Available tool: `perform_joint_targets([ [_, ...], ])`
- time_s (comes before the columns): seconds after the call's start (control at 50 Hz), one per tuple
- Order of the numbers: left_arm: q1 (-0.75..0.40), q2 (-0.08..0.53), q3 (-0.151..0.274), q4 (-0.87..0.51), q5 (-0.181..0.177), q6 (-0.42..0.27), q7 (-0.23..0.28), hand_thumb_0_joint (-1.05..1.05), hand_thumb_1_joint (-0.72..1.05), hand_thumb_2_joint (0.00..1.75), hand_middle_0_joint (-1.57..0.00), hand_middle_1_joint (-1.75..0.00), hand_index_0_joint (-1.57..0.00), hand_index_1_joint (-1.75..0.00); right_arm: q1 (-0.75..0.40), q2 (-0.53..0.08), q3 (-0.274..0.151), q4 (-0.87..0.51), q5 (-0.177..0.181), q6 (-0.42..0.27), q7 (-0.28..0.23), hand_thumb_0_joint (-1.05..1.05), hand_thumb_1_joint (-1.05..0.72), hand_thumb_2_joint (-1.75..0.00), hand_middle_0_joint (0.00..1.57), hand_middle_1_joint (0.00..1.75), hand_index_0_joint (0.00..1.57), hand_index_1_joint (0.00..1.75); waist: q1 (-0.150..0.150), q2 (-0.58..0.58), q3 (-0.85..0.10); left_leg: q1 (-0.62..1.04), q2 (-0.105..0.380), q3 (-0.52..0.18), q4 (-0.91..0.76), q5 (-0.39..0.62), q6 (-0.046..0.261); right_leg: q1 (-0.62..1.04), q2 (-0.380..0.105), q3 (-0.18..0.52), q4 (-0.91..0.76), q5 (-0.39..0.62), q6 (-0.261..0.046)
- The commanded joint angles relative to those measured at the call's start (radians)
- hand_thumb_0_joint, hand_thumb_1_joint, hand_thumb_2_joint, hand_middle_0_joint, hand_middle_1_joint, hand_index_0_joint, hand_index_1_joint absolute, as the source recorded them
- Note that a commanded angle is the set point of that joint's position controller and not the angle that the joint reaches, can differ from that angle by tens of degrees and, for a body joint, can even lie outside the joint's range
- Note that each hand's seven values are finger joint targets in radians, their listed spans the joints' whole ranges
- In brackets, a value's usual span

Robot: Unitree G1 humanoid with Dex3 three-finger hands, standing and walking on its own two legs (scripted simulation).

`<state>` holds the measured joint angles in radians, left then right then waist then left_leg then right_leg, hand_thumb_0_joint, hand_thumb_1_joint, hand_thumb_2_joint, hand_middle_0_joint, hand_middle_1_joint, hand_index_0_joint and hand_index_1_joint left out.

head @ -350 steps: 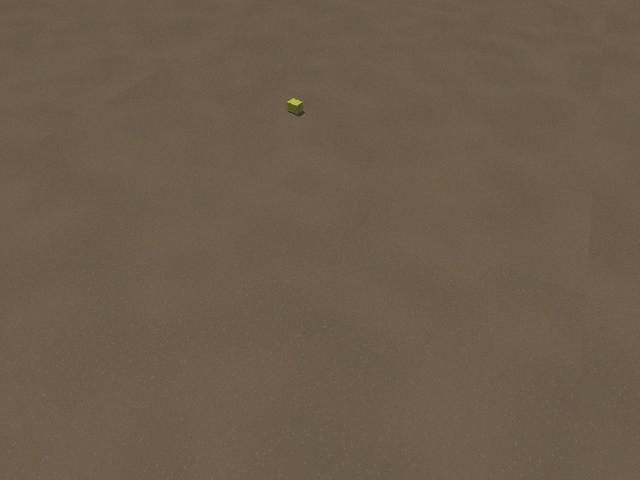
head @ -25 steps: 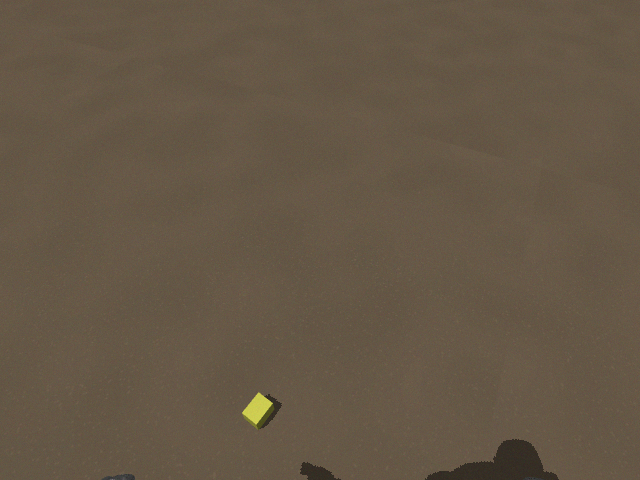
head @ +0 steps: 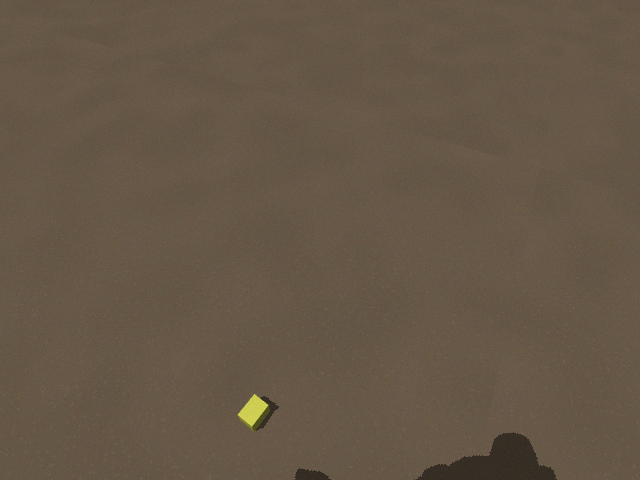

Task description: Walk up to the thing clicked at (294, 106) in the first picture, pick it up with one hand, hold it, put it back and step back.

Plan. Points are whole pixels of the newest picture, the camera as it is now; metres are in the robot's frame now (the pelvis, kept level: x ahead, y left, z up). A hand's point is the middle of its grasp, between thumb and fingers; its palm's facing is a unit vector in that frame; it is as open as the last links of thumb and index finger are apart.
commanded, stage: walk up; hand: left
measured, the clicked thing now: (254, 412) +0.43 +0.20 -0.75
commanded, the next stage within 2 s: stand in 0.56 s
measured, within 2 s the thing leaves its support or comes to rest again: neither
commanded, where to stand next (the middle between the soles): +0.05 -0.03 m, yaw +3 degrees
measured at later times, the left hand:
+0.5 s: hand out of the picture +0.10 +0.25 -0.15, palm faces +0.01 -0.94 -0.33, open 7.3 cm
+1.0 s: hand out of the picture +0.07 +0.25 -0.15, palm faces -0.01 -0.94 -0.35, open 7.3 cm
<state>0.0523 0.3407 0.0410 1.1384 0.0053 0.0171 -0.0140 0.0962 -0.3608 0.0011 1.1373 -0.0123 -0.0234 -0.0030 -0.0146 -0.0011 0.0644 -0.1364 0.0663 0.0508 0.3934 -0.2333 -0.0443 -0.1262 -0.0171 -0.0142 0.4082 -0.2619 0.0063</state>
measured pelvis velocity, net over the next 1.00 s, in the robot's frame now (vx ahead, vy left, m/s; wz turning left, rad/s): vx -0.02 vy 0.00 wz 0.00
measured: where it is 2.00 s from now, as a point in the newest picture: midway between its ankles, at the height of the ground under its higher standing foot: outside the picture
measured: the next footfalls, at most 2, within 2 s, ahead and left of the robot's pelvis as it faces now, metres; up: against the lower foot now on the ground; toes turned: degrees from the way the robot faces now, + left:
none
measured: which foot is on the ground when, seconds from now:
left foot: down 0.00-1.00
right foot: down 0.00-1.00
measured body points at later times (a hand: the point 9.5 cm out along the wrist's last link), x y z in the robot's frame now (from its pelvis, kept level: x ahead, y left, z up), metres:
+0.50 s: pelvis +0.00 +0.00 +0.00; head +0.02 +0.00 +0.45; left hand +0.10 +0.30 -0.13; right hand +0.09 -0.30 -0.13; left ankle -0.02 +0.15 -0.74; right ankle -0.03 -0.12 -0.74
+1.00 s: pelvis -0.02 +0.00 +0.01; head -0.01 -0.01 +0.45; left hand +0.07 +0.30 -0.12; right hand +0.07 -0.30 -0.13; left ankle -0.02 +0.15 -0.74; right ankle -0.03 -0.12 -0.74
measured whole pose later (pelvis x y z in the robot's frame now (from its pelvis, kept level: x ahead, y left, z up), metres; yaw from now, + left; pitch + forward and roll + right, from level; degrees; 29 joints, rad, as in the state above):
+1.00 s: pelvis -0.02 +0.00 +0.01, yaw +0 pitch -3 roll +0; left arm 0.08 0.34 0.01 1.13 0.00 0.00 0.00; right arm 0.06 -0.35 0.00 1.14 -0.02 0.00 0.01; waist -0.01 0.02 0.07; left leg -0.09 0.06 0.05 0.29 -0.16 -0.05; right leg -0.08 -0.02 -0.02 0.32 -0.19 0.01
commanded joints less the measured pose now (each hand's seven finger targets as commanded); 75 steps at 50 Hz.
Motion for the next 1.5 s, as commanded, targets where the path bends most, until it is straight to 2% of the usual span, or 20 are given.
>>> perform_joint_targets([
  [0.0, -0.059, 0.218, 0.037, -0.072, 0.003, -0.025, 0.012, 0.0, 0.9, 0.9, -0.2, -0.3, -0.2, -0.3, -0.044, -0.218, -0.047, -0.066, 0.003, -0.025, -0.019, 0.0, -0.9, -0.9, 0.2, 0.3, 0.2, 0.3, 0.009, -0.005, -0.137, 0.057, 0.071, -0.041, -0.026, 0.3, 0.064, 0.036, -0.104, 0.055, -0.053, 0.317, -0.034],
  [0.12, -0.053, 0.213, 0.034, -0.07, 0.004, -0.022, 0.011, 0.0, 0.9, 0.9, -0.2, -0.3, -0.2, -0.3, -0.049, -0.215, -0.05, -0.063, 0.003, -0.023, -0.02, 0.0, -0.9, -0.9, 0.2, 0.3, 0.2, 0.3, 0.008, 0.001, -0.116, 0.068, 0.072, -0.047, -0.047, 0.267, 0.062, 0.011, -0.095, 0.053, -0.065, 0.26, -0.033],
  [0.18, -0.059, 0.208, 0.031, -0.072, 0.005, -0.023, 0.01, 0.0, 0.9, 0.9, -0.2, -0.3, -0.2, -0.3, -0.052, -0.21, -0.046, -0.061, 0.003, -0.026, -0.019, 0.0, -0.9, -0.9, 0.2, 0.3, 0.2, 0.3, 0.007, 0.003, -0.124, 0.068, 0.074, -0.051, -0.06, 0.264, 0.06, 0.02, -0.101, 0.063, -0.074, 0.27, -0.032],
  [0.26, -0.045, 0.212, 0.034, -0.072, 0.005, -0.027, 0.011, 0.0, 0.9, 0.9, -0.2, -0.3, -0.2, -0.3, -0.058, -0.204, -0.044, -0.072, 0.002, -0.026, -0.018, 0.0, -0.9, -0.9, 0.2, 0.3, 0.2, 0.3, 0.012, -0.01, -0.131, 0.08, 0.072, -0.042, -0.045, 0.309, 0.059, 0.03, -0.101, 0.06, -0.079, 0.317, -0.027],
  [0.3, -0.052, 0.212, 0.035, -0.075, 0.006, -0.027, 0.012, 0.0, 0.9, 0.9, -0.2, -0.3, -0.2, -0.3, -0.046, -0.208, -0.047, -0.068, 0.002, -0.025, -0.019, 0.0, -0.9, -0.9, 0.2, 0.3, 0.2, 0.3, 0.004, -0.006, -0.136, 0.077, 0.076, -0.043, -0.053, 0.315, 0.057, 0.045, -0.104, 0.06, -0.075, 0.323, -0.029],
  [0.48, -0.041, 0.207, 0.033, -0.081, 0.006, -0.026, 0.011, 0.0, 0.9, 0.9, -0.2, -0.3, -0.2, -0.3, -0.051, -0.204, -0.048, -0.074, 0.0, -0.025, -0.017, 0.0, -0.9, -0.9, 0.2, 0.3, 0.2, 0.3, 0.009, 0.002, -0.113, 0.071, 0.069, -0.048, -0.074, 0.264, 0.056, 0.032, -0.099, 0.061, -0.09, 0.273, -0.027],
  [0.52, -0.03, 0.208, 0.035, -0.078, 0.004, -0.026, 0.011, 0.0, 0.9, 0.9, -0.2, -0.3, -0.2, -0.3, -0.051, -0.202, -0.049, -0.074, 0.001, -0.025, -0.017, 0.0, -0.9, -0.9, 0.2, 0.3, 0.2, 0.3, 0.013, 0.004, -0.115, 0.077, 0.071, -0.053, -0.074, 0.282, 0.054, 0.033, -0.097, 0.056, -0.087, 0.274, -0.026],
  [0.54, -0.033, 0.204, 0.023, -0.081, 0.0, -0.034, 0.015, 0.0, 0.9, 0.9, -0.2, -0.3, -0.2, -0.3, -0.092, -0.208, -0.048, -0.078, -0.003, -0.019, -0.016, 0.0, -0.9, -0.9, 0.2, 0.3, 0.2, 0.3, 0.016, 0.046, -0.096, 0.08, 0.089, -0.067, -0.078, 0.364, 0.048, 0.032, -0.119, 0.072, -0.09, 0.37, -0.025],
  [0.56, -0.019, 0.214, 0.026, -0.078, -0.003, -0.039, 0.017, 0.0, 0.9, 0.9, -0.2, -0.3, -0.2, -0.3, -0.077, -0.2, -0.048, -0.075, -0.001, -0.018, -0.014, 0.0, -0.9, -0.9, 0.2, 0.3, 0.2, 0.3, 0.013, 0.028, -0.13, 0.109, 0.094, -0.069, -0.071, 0.417, 0.044, 0.051, -0.12, 0.066, -0.08, 0.424, -0.022],
  [0.58, -0.024, 0.216, 0.025, -0.079, -0.002, -0.04, 0.02, 0.0, 0.9, 0.9, -0.2, -0.3, -0.2, -0.3, -0.066, -0.198, -0.047, -0.073, 0.001, -0.015, -0.013, 0.0, -0.9, -0.9, 0.2, 0.3, 0.2, 0.3, 0.009, 0.015, -0.131, 0.102, 0.092, -0.065, -0.075, 0.422, 0.042, 0.06, -0.119, 0.063, -0.08, 0.433, -0.022],
  [0.62, -0.022, 0.214, 0.022, -0.075, -0.002, -0.04, 0.02, 0.0, 0.9, 0.9, -0.2, -0.3, -0.2, -0.3, -0.073, -0.197, -0.043, -0.068, 0.003, -0.013, -0.013, 0.0, -0.9, -0.9, 0.2, 0.3, 0.2, 0.3, 0.01, 0.014, -0.14, 0.118, 0.092, -0.065, -0.08, 0.388, 0.042, 0.066, -0.122, 0.067, -0.088, 0.411, -0.022],
  [0.68, -0.016, 0.217, 0.019, -0.074, -0.001, -0.044, 0.023, 0.0, 0.9, 0.9, -0.2, -0.3, -0.2, -0.3, -0.069, -0.197, -0.045, -0.063, 0.003, -0.009, -0.009, 0.0, -0.9, -0.9, 0.2, 0.3, 0.2, 0.3, 0.006, -0.008, -0.154, 0.136, 0.092, -0.065, -0.084, 0.4, 0.043, 0.068, -0.119, 0.058, -0.092, 0.433, -0.018],
  [0.72, -0.021, 0.217, 0.016, -0.072, -0.002, -0.043, 0.023, 0.0, 0.9, 0.9, -0.2, -0.3, -0.2, -0.3, -0.073, -0.197, -0.044, -0.058, 0.002, -0.005, -0.008, 0.0, -0.9, -0.9, 0.2, 0.3, 0.2, 0.3, 0.006, -0.008, -0.133, 0.124, 0.09, -0.066, -0.096, 0.33, 0.04, 0.055, -0.119, 0.065, -0.11, 0.364, -0.019],
  [0.78, -0.02, 0.22, 0.014, -0.07, -0.001, -0.043, 0.022, 0.0, 0.9, 0.9, -0.2, -0.3, -0.2, -0.3, -0.077, -0.197, -0.042, -0.055, 0.002, -0.003, -0.005, 0.0, -0.9, -0.9, 0.2, 0.3, 0.2, 0.3, 0.007, -0.004, -0.114, 0.106, 0.086, -0.066, -0.113, 0.269, 0.039, 0.049, -0.12, 0.069, -0.126, 0.314, -0.019],
  [0.86, -0.019, 0.22, 0.01, -0.068, 0.002, -0.046, 0.022, 0.0, 0.9, 0.9, -0.2, -0.3, -0.2, -0.3, -0.08, -0.199, -0.044, -0.052, 0.001, -0.002, -0.002, 0.0, -0.9, -0.9, 0.2, 0.3, 0.2, 0.3, 0.006, -0.016, -0.111, 0.107, 0.088, -0.07, -0.115, 0.237, 0.043, 0.033, -0.12, 0.07, -0.139, 0.285, -0.017],
  [0.94, -0.019, 0.22, 0.009, -0.065, 0.001, -0.045, 0.021, 0.0, 0.9, 0.9, -0.2, -0.3, -0.2, -0.3, -0.07, -0.199, -0.044, -0.047, -0.002, -0.001, 0.001, 0.0, -0.9, -0.9, 0.2, 0.3, 0.2, 0.3, 0.004, -0.008, -0.076, 0.078, 0.082, -0.073, -0.132, 0.146, 0.04, 0.007, -0.118, 0.079, -0.159, 0.194, -0.016],
  [1.0, -0.013, 0.225, 0.012, -0.063, 0.001, -0.044, 0.019, 0.0, 0.9, 0.9, -0.2, -0.3, -0.2, -0.3, -0.07, -0.195, -0.044, -0.047, -0.002, -0.004, 0.003, 0.0, -0.9, -0.9, 0.2, 0.3, 0.2, 0.3, 0.008, 0.0, -0.061, 0.059, 0.081, -0.081, -0.144, 0.12, 0.038, 0.001, -0.115, 0.08, -0.16, 0.159, -0.017],
  [1.16, -0.01, 0.228, 0.008, -0.068, 0.003, -0.048, 0.019, 0.0, 0.9, 0.9, -0.2, -0.3, -0.2, -0.3, -0.049, -0.197, -0.047, -0.047, -0.004, -0.003, 0.004, 0.0, -0.9, -0.9, 0.2, 0.3, 0.2, 0.3, 0.004, -0.014, -0.09, 0.078, 0.086, -0.079, -0.127, 0.126, 0.044, -0.007, -0.122, 0.094, -0.162, 0.161, -0.019],
  [1.34, 0.008, 0.236, 0.006, -0.065, 0.002, -0.049, 0.02, 0.0, 0.9, 0.9, -0.2, -0.3, -0.2, -0.3, -0.028, -0.193, -0.043, -0.043, -0.001, -0.002, 0.004, 0.0, -0.9, -0.9, 0.2, 0.3, 0.2, 0.3, 0.007, -0.006, -0.077, 0.056, 0.084, -0.087, -0.131, 0.129, 0.043, -0.003, -0.119, 0.092, -0.161, 0.155, -0.02],
  [1.48, 0.01, 0.23, 0.002, -0.069, 0.002, -0.048, 0.02, 0.0, 0.9, 0.9, -0.2, -0.3, -0.2, -0.3, -0.026, -0.204, -0.043, -0.046, -0.002, -0.002, 0.002, 0.0, -0.9, -0.9, 0.2, 0.3, 0.2, 0.3, 0.01, 0.007, -0.095, 0.058, 0.087, -0.085, -0.12, 0.173, 0.044, 0.016, -0.12, 0.085, -0.148, 0.201, -0.021],
])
